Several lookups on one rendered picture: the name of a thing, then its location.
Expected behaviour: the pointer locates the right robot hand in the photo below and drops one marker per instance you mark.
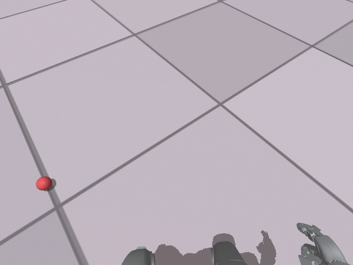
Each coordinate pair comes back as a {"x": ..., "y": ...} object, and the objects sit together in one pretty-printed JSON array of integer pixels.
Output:
[{"x": 325, "y": 250}]

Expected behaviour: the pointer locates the ball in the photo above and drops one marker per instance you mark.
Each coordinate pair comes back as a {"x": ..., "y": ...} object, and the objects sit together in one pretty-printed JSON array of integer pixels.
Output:
[{"x": 43, "y": 183}]

